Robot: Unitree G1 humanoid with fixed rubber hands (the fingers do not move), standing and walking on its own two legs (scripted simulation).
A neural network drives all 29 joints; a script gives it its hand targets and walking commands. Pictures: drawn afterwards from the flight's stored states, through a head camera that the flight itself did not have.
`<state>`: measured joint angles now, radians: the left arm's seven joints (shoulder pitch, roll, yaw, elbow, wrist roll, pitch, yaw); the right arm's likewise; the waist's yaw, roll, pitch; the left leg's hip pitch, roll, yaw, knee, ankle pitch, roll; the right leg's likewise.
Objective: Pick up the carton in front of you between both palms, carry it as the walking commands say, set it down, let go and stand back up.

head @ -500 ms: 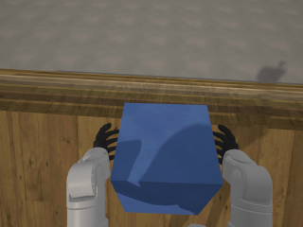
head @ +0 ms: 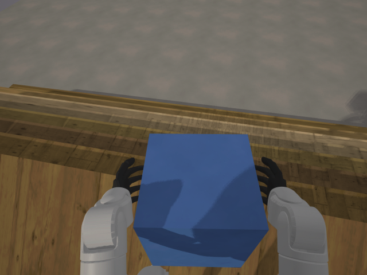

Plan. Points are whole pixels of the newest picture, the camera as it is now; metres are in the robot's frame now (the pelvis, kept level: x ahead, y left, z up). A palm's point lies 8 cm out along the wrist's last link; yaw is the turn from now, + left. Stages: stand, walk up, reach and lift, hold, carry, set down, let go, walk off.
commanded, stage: carry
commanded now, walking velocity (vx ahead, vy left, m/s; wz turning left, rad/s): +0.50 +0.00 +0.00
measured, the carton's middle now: (197, 203) +0.28 +0.01 -0.01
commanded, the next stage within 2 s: none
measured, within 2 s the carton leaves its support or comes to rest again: neither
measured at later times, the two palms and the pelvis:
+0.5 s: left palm (147, 63) +0.68 +0.17 +0.09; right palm (246, 65) +0.65 -0.13 +0.09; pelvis +0.31 +0.05 -0.01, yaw -3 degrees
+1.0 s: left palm (160, 25) +0.97 +0.17 +0.07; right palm (236, 24) +0.98 -0.13 +0.07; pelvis +0.61 +0.00 -0.04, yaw -2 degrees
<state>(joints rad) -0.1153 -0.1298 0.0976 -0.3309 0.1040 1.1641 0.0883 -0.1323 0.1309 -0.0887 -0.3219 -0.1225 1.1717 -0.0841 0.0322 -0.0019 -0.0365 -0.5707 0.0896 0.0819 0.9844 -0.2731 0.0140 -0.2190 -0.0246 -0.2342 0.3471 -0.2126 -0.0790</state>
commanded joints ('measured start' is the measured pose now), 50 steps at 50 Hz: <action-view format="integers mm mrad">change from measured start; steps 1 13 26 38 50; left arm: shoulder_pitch -461 -831 -1188 -1220 -1196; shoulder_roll -945 -674 -900 -991 -957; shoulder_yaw -747 -675 -575 -549 -605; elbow -99 42 257 350 235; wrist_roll -440 -427 -441 -487 -543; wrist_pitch -12 52 13 8 6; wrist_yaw -290 -211 -158 -233 -223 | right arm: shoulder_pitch -418 -735 -1220 -1186 -1107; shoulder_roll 974 669 925 975 875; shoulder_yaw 740 627 581 523 548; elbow -73 76 242 343 230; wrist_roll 385 429 551 437 371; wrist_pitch -34 42 9 -2 -2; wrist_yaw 234 197 217 190 138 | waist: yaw -13 -120 -83 62 111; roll -125 133 108 -343 -94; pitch -269 -365 -413 -541 -472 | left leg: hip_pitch -81 646 690 -229 -441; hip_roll -6 112 165 -179 -67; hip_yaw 43 -234 -169 -109 -97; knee -158 -546 -526 558 92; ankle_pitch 81 2 541 -294 192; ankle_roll -9 113 216 38 51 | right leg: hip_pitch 288 -75 -569 567 595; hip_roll -227 -51 -28 -297 -162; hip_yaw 181 11 179 753 483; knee -113 704 730 151 460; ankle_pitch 295 209 -73 426 521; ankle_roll -75 48 24 -288 -129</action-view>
